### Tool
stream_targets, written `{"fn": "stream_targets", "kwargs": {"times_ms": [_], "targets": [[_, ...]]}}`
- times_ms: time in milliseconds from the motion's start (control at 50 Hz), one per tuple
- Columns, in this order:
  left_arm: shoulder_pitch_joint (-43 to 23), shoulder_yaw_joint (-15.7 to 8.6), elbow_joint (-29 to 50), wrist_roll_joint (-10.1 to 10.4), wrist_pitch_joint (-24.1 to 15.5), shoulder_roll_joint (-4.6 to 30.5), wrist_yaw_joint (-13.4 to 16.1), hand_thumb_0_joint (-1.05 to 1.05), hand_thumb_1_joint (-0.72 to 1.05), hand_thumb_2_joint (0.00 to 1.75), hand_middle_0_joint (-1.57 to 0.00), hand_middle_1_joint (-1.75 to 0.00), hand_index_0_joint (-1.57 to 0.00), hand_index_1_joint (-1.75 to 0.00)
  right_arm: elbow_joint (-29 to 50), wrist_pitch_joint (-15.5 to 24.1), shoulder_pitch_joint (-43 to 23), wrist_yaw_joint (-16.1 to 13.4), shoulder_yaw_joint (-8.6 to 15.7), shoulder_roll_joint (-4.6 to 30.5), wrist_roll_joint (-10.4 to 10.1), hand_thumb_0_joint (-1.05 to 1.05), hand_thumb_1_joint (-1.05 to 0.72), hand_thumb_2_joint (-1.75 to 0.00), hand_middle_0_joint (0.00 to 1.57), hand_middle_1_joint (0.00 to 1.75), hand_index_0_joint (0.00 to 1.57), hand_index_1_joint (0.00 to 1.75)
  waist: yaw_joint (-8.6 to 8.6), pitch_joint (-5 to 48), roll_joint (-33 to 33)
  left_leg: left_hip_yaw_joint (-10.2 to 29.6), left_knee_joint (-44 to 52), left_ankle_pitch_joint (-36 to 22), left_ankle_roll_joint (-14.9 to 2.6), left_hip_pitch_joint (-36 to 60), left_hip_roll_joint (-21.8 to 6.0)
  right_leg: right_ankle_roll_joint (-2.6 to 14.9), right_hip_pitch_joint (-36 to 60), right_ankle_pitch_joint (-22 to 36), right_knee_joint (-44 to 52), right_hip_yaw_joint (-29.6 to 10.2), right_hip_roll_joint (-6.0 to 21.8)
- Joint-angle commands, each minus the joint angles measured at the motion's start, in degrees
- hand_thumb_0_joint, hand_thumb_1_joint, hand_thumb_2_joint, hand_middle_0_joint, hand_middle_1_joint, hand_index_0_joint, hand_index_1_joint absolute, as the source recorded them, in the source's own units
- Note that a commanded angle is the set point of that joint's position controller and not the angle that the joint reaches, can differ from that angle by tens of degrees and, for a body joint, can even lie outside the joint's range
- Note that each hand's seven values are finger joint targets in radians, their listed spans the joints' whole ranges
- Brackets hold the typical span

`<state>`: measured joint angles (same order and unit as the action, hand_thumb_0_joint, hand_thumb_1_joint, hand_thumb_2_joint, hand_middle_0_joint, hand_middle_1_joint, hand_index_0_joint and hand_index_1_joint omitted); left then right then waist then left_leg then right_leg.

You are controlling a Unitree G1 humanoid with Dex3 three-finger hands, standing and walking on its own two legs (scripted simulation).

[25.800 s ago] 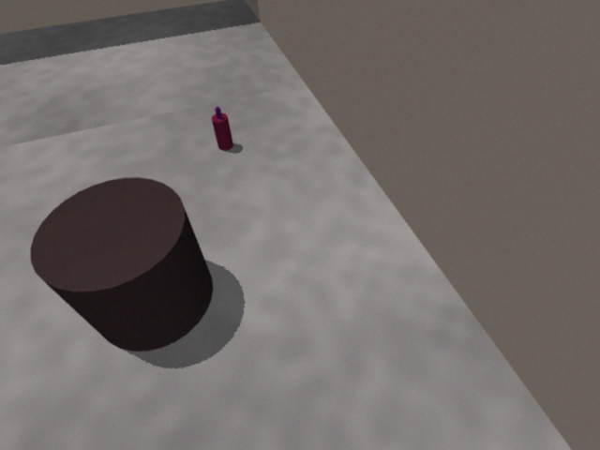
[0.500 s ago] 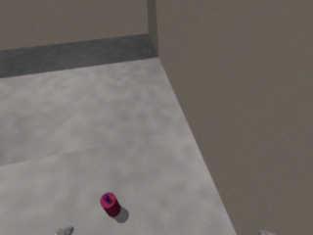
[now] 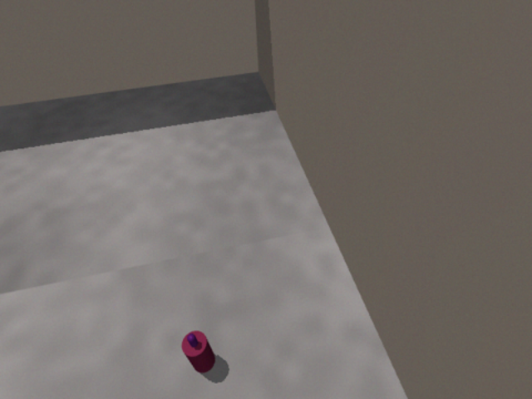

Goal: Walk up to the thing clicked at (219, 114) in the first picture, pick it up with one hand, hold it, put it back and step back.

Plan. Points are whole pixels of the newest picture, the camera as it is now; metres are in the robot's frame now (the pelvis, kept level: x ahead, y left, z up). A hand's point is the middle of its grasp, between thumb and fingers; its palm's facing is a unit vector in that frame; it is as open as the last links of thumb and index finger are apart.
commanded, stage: stand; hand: left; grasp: from the side
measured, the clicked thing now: (197, 349) +0.41 +0.29 -0.66
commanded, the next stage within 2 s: step back in 1.40 s
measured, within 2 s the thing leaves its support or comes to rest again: neither
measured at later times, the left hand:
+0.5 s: hand out of the picture +0.06 +0.24 -0.16, palm faces -0.02 -0.94 -0.34, open 7.4 cm
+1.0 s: hand out of the picture +0.11 +0.24 -0.15, palm faces -0.02 -0.94 -0.34, open 7.4 cm
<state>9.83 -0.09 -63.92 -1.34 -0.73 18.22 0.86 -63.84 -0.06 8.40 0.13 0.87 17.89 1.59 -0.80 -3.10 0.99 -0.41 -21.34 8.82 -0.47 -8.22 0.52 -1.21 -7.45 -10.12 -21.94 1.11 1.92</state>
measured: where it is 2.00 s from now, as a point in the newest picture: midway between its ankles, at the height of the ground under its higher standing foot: outside the picture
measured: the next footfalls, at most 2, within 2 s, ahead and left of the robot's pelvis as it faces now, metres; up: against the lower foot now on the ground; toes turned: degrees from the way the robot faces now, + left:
none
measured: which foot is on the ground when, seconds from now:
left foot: down 0.00-1.00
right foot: down 0.00-1.00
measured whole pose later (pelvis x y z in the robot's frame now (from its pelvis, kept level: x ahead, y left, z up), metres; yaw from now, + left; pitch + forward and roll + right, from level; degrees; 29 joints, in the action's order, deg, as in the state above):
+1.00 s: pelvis +0.03 -0.01 +0.00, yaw -1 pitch -2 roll +0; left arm 5.5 -0.5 -66.1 -0.7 -0.9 18.6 0.3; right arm -65.9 0.7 5.9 0.0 0.0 19.6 1.0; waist -0.1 -3.0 0.8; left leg -0.7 -17.6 9.5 0.3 -5.9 -0.5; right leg -0.6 -5.1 -10.2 -17.6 0.8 0.9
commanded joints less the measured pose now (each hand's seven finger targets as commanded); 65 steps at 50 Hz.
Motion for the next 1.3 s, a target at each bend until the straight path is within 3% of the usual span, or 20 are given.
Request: {"fn": "stream_targets", "kwargs": {"times_ms": [0,220,380,480,680,760,880,1000,1100,1180,1280], "targets": [[-2.3,-2.15,2.13,-0.13,-1.26,12.07,0.72,0.0,0.9,0.9,-0.2,-0.3,-0.2,-0.3,2.51,1.05,-2.37,-0.8,2.24,10.89,-0.21,0.0,-0.9,-0.9,0.2,0.3,0.2,0.3,0.3,-0.09,-0.3,7.38,7.14,8.53,-0.68,-2.58,-6.28,1.74,-1.34,-4.96,5.72,-5.7,4.79],[-3.32,-1.94,0.88,0.07,-1.31,12.67,0.52,0.0,0.9,0.9,-0.2,-0.3,-0.2,-0.3,1.27,0.87,-1.89,-0.53,1.97,11.66,-0.37,0.0,-0.9,-0.9,0.2,0.3,0.2,0.3,0.74,-0.05,-1.09,6.68,5.77,7.63,-0.83,-1.49,-6.08,1.85,-3.48,-8.93,8.09,-7.17,5.46],[-3.05,-2.07,0.23,0.28,-1.18,12.73,0.32,0.0,0.9,0.9,-0.2,-0.3,-0.2,-0.3,1.08,1.19,-2.26,-0.63,1.79,12.28,-0.5,0.0,-0.9,-0.9,0.2,0.3,0.2,0.3,0.45,0.79,-0.58,6.93,6.68,6.15,-0.82,-1.62,-6.79,2.13,-1.52,-4.69,6.78,-6.51,5.11],[-3.68,-2.02,0.35,0.31,-1.49,12.69,0.28,0.0,0.9,0.9,-0.2,-0.3,-0.2,-0.3,0.81,1.55,-2.12,-0.79,1.47,12.25,-0.63,0.0,-0.9,-0.9,0.2,0.3,0.2,0.3,0.67,3.54,-0.96,6.35,5.72,-0.52,-0.93,1.17,-7.27,2.02,0.5,2.13,6.6,-6.58,5.76],[-4.66,-2.16,0.35,0.52,-1.25,12.46,0.21,0.0,0.9,0.9,-0.2,-0.3,-0.2,-0.3,0.43,1.68,-2.8,-0.99,1.3,12.59,-0.64,0.0,-0.9,-0.9,0.2,0.3,0.2,0.3,0.61,3.11,-0.74,5.93,6.45,-3.36,-0.53,1.67,-7.52,1.66,1.48,5.28,6.56,-5.89,5.66],[-5.18,-2.2,0.68,0.59,-1.31,12.31,0.29,0.0,0.9,0.9,-0.2,-0.3,-0.2,-0.3,0.58,1.87,-3.2,-1.08,1.39,12.76,-0.77,0.0,-0.9,-0.9,0.2,0.3,0.2,0.3,0.65,4.89,-0.81,5.66,5.58,-9.34,-0.55,3.54,-7.99,1.67,2.82,10.24,5.77,-5.54,5.81],[-6.01,-2.37,0.73,0.57,-1.16,12.65,0.25,0.0,0.9,0.9,-0.2,-0.3,-0.2,-0.3,0.65,1.71,-3.91,-1.06,1.37,12.65,-0.64,0.0,-0.9,-0.9,0.2,0.3,0.2,0.3,0.77,3.12,-1.31,5.52,6.59,-5.85,-0.31,2.53,-7.75,1.51,2.03,6.94,6.75,-5.5,5.67],[-5.66,-2.41,0.96,0.54,-1.3,12.42,0.22,0.0,0.9,0.9,-0.2,-0.3,-0.2,-0.3,1.05,1.84,-4.27,-1.02,1.49,13.13,-0.71,0.0,-0.9,-0.9,0.2,0.3,0.2,0.3,0.88,5.4,-0.83,5.2,5.63,-9.51,-0.61,4.25,-8.15,1.57,3.07,11.39,6.23,-5.44,6.0],[-6.2,-2.48,1.01,0.61,-1.22,12.69,0.21,0.0,0.9,0.9,-0.2,-0.3,-0.2,-0.3,0.86,1.66,-4.49,-1.05,1.6,13.24,-0.66,0.0,-0.9,-0.9,0.2,0.3,0.2,0.3,0.91,3.93,-1.14,5.39,6.22,-7.17,-0.3,4.11,-8.09,1.61,1.77,7.71,6.96,-5.5,5.7],[-6.12,-2.52,1.16,0.65,-1.41,12.97,0.25,0.0,0.9,0.9,-0.2,-0.3,-0.2,-0.3,1.04,1.6,-4.35,-0.93,1.52,12.96,-0.75,0.0,-0.9,-0.9,0.2,0.3,0.2,0.3,1.04,5.27,-1.42,5.07,5.73,-8.51,-0.49,4.06,-8.12,1.75,3.42,10.63,6.71,-5.81,6.18],[-6.1,-2.49,1.28,0.53,-1.34,12.96,0.25,0.0,0.9,0.9,-0.2,-0.3,-0.2,-0.3,1.23,1.59,-4.87,-0.94,1.5,13.1,-0.78,0.0,-0.9,-0.9,0.2,0.3,0.2,0.3,1.04,4.65,-1.3,5.1,5.96,-7.33,-0.45,3.73,-8.01,1.83,3.06,10.03,7.03,-5.65,6.01]]}}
